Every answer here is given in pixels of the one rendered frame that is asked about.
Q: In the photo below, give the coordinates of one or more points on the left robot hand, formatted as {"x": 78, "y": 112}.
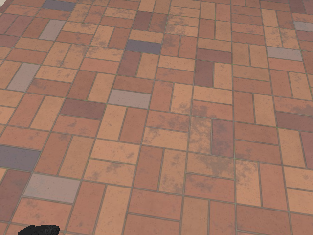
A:
{"x": 40, "y": 230}

